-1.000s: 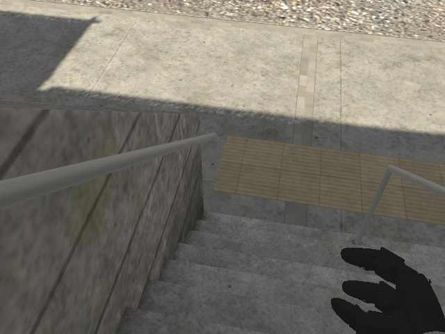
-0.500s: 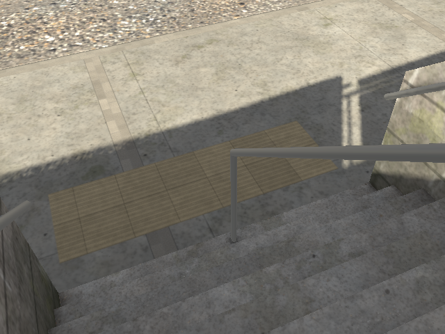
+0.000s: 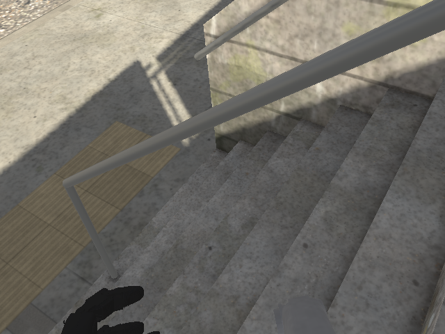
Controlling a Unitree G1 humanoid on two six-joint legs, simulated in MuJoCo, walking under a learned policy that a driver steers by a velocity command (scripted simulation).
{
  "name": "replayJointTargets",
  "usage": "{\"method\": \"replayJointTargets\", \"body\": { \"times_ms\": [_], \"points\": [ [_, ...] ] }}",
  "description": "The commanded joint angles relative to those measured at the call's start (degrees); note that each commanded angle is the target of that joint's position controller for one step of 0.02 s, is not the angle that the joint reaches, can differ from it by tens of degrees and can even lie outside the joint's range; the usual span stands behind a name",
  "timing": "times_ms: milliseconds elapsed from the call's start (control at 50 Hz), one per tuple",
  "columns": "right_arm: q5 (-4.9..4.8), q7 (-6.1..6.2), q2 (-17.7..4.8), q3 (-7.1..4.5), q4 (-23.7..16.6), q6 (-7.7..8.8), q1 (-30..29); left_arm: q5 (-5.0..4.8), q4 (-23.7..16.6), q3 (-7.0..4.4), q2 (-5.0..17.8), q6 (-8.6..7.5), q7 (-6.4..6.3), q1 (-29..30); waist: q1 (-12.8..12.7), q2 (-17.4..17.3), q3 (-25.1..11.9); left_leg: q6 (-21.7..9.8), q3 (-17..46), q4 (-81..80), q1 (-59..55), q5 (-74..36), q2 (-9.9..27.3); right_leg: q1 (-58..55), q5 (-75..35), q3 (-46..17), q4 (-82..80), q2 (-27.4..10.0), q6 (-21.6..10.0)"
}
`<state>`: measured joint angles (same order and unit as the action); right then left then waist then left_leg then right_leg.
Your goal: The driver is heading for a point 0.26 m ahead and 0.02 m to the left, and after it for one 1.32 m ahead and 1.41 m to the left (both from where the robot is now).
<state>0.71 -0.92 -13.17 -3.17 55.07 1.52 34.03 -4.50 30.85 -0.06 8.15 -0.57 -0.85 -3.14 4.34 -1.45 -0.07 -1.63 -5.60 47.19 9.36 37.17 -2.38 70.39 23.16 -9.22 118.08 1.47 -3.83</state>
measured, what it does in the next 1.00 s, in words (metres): goes down, turning left: right foot, then left foot 0.21 m lower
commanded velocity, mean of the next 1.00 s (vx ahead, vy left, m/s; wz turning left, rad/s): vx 0.37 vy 0.04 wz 0.28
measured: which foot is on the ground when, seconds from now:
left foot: down 0.00-0.18, up 0.20-0.64, down 0.66-1.00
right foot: up 0.00-0.14, down 0.16-0.68, up 0.70-1.00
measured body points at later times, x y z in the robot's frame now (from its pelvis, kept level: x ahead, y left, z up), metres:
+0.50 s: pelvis +0.22 +0.02 -0.03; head +0.25 +0.01 +0.42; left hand +0.31 +0.24 -0.16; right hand +0.32 -0.25 -0.14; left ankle +0.28 +0.19 -0.72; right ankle +0.26 -0.12 -0.68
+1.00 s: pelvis +0.37 +0.17 -0.19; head +0.37 +0.22 +0.25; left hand +0.54 +0.45 -0.26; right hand +0.47 -0.07 -0.30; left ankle +0.21 +0.16 -0.89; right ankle +0.60 +0.08 -0.85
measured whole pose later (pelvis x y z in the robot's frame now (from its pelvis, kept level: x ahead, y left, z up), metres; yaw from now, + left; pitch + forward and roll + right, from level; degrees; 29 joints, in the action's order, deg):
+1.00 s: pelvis +0.37 +0.17 -0.19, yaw +24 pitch +3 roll -3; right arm -3.9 6.4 -9.4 -2.6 41.6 -1.3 25.9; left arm 0.7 36.0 -2.1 8.7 -3.9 -0.8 2.9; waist 4.9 3.2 -0.7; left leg -10.0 19.7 45.1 8.0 33.3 -16.7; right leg 44.5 -11.8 -9.7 50.7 4.0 -0.2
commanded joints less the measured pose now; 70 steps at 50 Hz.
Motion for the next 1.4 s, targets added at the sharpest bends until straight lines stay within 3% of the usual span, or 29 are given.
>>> {"method": "replayJointTargets", "body": {
  "times_ms": [20, 60, 100, 140, 180, 200, 220, 300, 380, 440, 560, 600, 660, 680, 700, 720, 760, 820, 900, 940, 980, 1000, 1080, 1120, 1160, 1220, 1260, 1320, 1400],
  "points": [
    [1.71, 2.29, -1.93, 1.62, -8.38, 2.65, -15.07, 3.26, -5.32, 0.28, 2.29, -1.10, 1.89, 5.53, -6.46, 9.63, 9.15, -2.62, 10.75, -21.96, 30.99, -38.37, 10.42, -24.46, -31.45, 6.31, -43.15, -2.83, 0.60],
    [-1.35, 2.17, -4.29, 1.39, -3.13, 1.71, -7.80, 1.66, -4.25, -0.34, 1.33, -0.41, 2.66, 5.49, -3.40, 2.13, 4.90, -5.57, 13.42, -23.90, 23.58, -37.59, 13.24, -34.03, -34.30, 7.34, -45.88, -3.06, 1.85],
    [-0.70, 2.50, -5.47, 0.73, -0.66, 0.01, -3.07, -0.07, -7.04, 1.33, -0.58, -0.36, 4.44, 11.08, -1.59, -3.47, 7.82, -5.95, 11.72, -21.63, -0.30, -60.29, 14.11, -22.88, -19.22, 11.26, -60.80, -2.39, 0.36],
    [0.88, 2.65, -7.59, 0.19, 1.41, 0.36, -4.02, 1.26, -2.62, -1.05, 3.50, -1.98, 4.78, 0.02, -8.86, -8.32, 3.92, -3.43, 8.46, -8.56, -4.26, -98.39, 14.80, -40.37, -19.90, 13.85, -67.66, 2.85, -1.59],
    [-1.07, 1.88, -8.30, -1.61, 0.74, 2.13, -1.53, 2.12, 6.53, -3.66, 10.63, -3.71, 3.81, -19.44, -13.11, 3.37, -3.71, 2.37, 8.51, 25.15, 14.92, -47.95, 3.02, -73.56, -55.51, -0.33, -78.00, -4.00, -9.00],
    [-4.35, 0.21, 2.51, 1.18, 2.10, 3.06, 9.82, 3.97, 9.15, -2.53, 7.91, -4.27, 4.98, -21.93, -8.44, 18.75, -17.77, 5.25, 18.12, 43.62, 21.58, -7.72, -4.64, -79.19, -50.07, -26.95, -83.32, -19.11, -24.26],
    [-5.52, 0.42, -2.18, -0.15, -0.94, 2.99, 3.53, 4.07, 10.22, -2.53, 6.54, -4.20, 5.15, -18.92, -9.03, 13.03, -14.09, 4.68, 20.94, 40.55, 18.91, -9.16, -5.46, -64.37, -34.16, -32.76, -90.01, -15.11, -24.25],
    [-2.37, 2.05, 1.22, 0.18, -6.72, -3.09, -5.50, 4.70, 11.05, 0.28, 0.57, -3.87, 3.44, -3.20, -0.14, -2.77, -1.92, 1.85, 18.22, 27.12, 19.40, -21.02, 2.96, -39.28, -18.44, -12.53, -85.29, -10.02, -13.39],
    [-3.14, 2.55, -0.20, -0.22, -10.16, -3.45, -8.46, 4.69, 16.19, 0.64, 1.19, -3.04, -2.64, -9.27, 1.57, 2.41, -5.24, 6.16, 19.88, 10.56, 16.60, -41.59, 3.53, -37.17, -13.07, -8.92, -78.37, -9.49, -14.74],
    [-2.23, 1.62, -1.08, 0.18, -13.09, -3.74, -11.19, 6.94, 14.58, -0.30, 5.89, -2.15, -3.57, -7.92, 2.26, 4.92, -6.07, 6.20, 14.64, 6.22, 11.63, -50.43, 1.43, -29.13, -9.29, -4.28, -74.64, -10.64, -13.50],
    [-2.47, 1.47, -5.94, -1.45, -18.18, -5.42, -15.93, 5.39, 9.26, -1.09, 7.24, 0.16, -4.83, -4.88, -1.83, 8.75, -2.12, 2.90, 8.54, -7.73, 8.37, -51.60, 3.57, -27.57, 8.57, 0.23, -57.24, -15.07, -5.14],
    [-1.08, -0.66, -7.00, -2.57, -16.31, -6.22, -9.79, 6.38, 8.39, -2.80, 11.70, -0.77, -6.84, -5.14, 0.12, 9.74, -0.61, 0.47, 0.18, -8.33, 5.76, -50.97, 1.40, -30.30, -13.54, -6.63, -55.12, -21.50, -5.72],
    [-2.85, -3.46, -7.19, -2.71, -17.77, -5.18, -18.24, 1.83, 13.55, -5.53, 11.46, -2.21, -9.42, -14.53, -7.15, 6.82, 3.13, -2.37, 18.74, -19.27, 20.06, -22.95, 11.83, -41.76, -12.69, -19.91, -47.22, -29.60, -5.21],
    [-5.53, -2.78, -8.90, -3.37, -7.75, -2.92, 8.81, 2.52, 9.46, -4.58, 8.97, 1.74, -6.30, -3.91, 2.94, 14.26, 4.63, 9.75, 38.75, -37.13, -4.10, -65.47, 18.79, -21.85, 16.61, 11.99, -4.25, -5.18, 3.80],
    [-2.15, -1.88, -15.26, -3.67, -6.64, -1.56, 1.31, 6.51, 7.73, -2.60, 1.09, -0.48, -4.65, -4.06, -5.44, -25.76, 9.42, 12.29, 22.20, -9.97, -10.23, -119.12, 8.43, 2.77, 24.26, 16.70, 17.41, -5.60, 8.19],
    [-1.61, -0.55, -15.98, -3.79, -7.86, -1.77, 4.16, 6.74, 5.69, -2.49, 0.97, -2.23, -3.32, -2.90, -2.18, -31.94, 0.21, 12.70, 20.92, -5.94, -22.39, -130.01, 6.98, 11.81, 23.57, 13.81, 24.69, -5.93, 7.58],
    [-0.29, 3.04, -11.14, -3.06, -9.23, -2.56, 3.43, 3.30, -3.90, -0.82, -0.74, -3.81, -1.49, 13.43, 2.99, -13.10, -15.09, 0.27, 43.92, -8.16, -31.24, -77.07, 7.59, 18.63, 4.48, 2.53, 14.89, -5.53, 4.13],
    [-3.72, 4.54, -8.17, -1.01, -13.58, -1.76, -7.59, 5.08, -0.59, -0.40, -0.30, -2.09, -0.15, 6.92, -4.90, 8.60, -16.81, -2.55, 46.92, -7.08, -28.78, -59.15, 10.68, 12.50, -8.35, -2.95, -0.13, -5.90, 5.04],
    [-2.71, 7.35, -6.86, -1.72, -16.26, -2.81, -7.45, 7.15, -5.28, -1.66, 3.08, -2.85, -1.94, 19.16, -1.10, 2.61, -1.02, 4.12, 37.27, -12.89, 2.24, -63.65, -1.33, -12.75, -25.35, 7.90, -49.63, 0.98, 6.29],
    [-1.86, 3.80, -6.53, -0.85, -26.31, -3.56, -29.58, 3.40, 5.95, -7.82, 12.16, -1.90, -2.78, -9.68, -12.65, -10.97, -8.90, -4.41, 29.96, -8.77, 24.43, -56.00, -6.22, -58.03, -28.30, 2.10, -65.05, 4.44, 3.87],
    [-6.94, 9.66, -4.48, -2.45, -12.51, -2.12, 1.95, 5.51, -1.96, -5.66, 10.68, -5.75, 0.52, 20.86, 2.83, 1.23, 1.77, 4.10, 36.35, -3.88, -12.22, -47.99, -4.66, -16.36, -46.77, 2.78, -80.45, 4.80, 3.11],
    [-6.68, 11.05, -3.44, -2.76, -9.04, -2.11, 12.72, 5.67, -2.24, -4.63, 8.21, -7.10, 2.16, 26.62, 8.31, -3.65, 3.75, 7.39, 36.69, -3.38, -26.52, -46.02, -6.78, -5.62, -45.37, 2.27, -85.91, 5.66, 2.19],
    [-2.46, 8.64, 1.63, -1.49, -11.22, -2.72, -6.47, 3.15, 4.17, -5.42, 6.28, -8.89, 4.36, 5.93, -4.35, -8.81, -3.08, 1.31, 40.39, 8.31, 11.13, -32.32, -11.21, -56.81, -53.35, -0.12, -81.27, 6.09, 0.85],
    [-2.15, 6.23, -0.42, -0.98, -18.24, -2.65, -21.19, 4.77, 7.97, -6.31, 8.93, -8.33, 2.24, -16.26, -18.05, 0.28, -3.80, 3.04, 38.12, 28.91, 28.86, -35.05, -13.56, -78.39, -48.55, -0.84, -79.10, 1.35, -0.27],
    [-3.30, 1.70, -0.91, -0.14, -26.37, -0.96, -35.75, 1.28, 15.79, -5.81, 7.40, -9.16, 2.27, -45.87, -31.48, 18.48, -2.25, 1.48, 26.90, 70.33, 40.27, 9.11, -17.85, -91.74, -51.82, -4.54, -93.73, -13.52, -7.86],
    [-4.10, 0.53, 2.37, 0.47, -22.18, -0.41, -5.62, 1.15, 12.08, -3.07, 6.43, -8.82, 3.05, -23.88, -2.98, 12.21, 0.39, -4.81, 25.93, 63.21, 54.91, 1.37, -1.78, -83.99, -67.94, -13.68, -70.65, -18.34, -3.34],
    [-5.00, 2.40, -3.37, -0.46, -22.58, -1.67, -11.75, 1.77, 12.23, -3.84, 8.41, -8.88, 2.36, -16.23, -0.60, -4.38, 9.67, -3.35, 23.60, 48.92, 49.18, -19.28, 2.86, -51.95, -23.40, -18.99, -84.55, -16.15, -6.90],
    [-3.08, 3.38, 0.40, 1.58, -23.66, -0.67, -12.79, 5.88, 14.58, -3.68, 12.80, -8.76, -0.55, -11.33, 1.09, -2.68, 11.60, 0.34, 15.03, 34.67, 32.18, -38.42, 5.65, -25.63, -24.69, -18.55, -72.98, -17.07, -5.98],
    [-1.96, -1.33, -0.34, 1.43, -26.19, -0.80, -23.54, 3.83, 14.53, -2.20, 10.13, -6.92, -2.85, -15.76, -3.49, -2.96, 7.09, -1.95, 9.01, -0.67, 15.57, -73.27, 2.67, -23.14, 0.19, 5.96, -62.14, -7.97, 0.28]
  ]
}}
Keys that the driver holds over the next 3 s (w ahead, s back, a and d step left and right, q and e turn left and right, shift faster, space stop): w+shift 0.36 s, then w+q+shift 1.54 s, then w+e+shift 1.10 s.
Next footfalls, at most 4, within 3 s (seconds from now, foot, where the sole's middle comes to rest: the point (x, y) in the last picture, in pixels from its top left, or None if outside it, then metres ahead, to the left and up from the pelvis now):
0.16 right None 0.30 -0.13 -0.72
0.66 left None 0.25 0.16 -0.93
1.18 right None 0.56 0.16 -1.12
1.50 left None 0.53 0.49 -1.34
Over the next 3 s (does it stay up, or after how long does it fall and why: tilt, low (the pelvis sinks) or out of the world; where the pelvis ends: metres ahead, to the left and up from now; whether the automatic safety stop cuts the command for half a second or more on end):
stays up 1.04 1.33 -1.34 its command is cut before an obstacle from the start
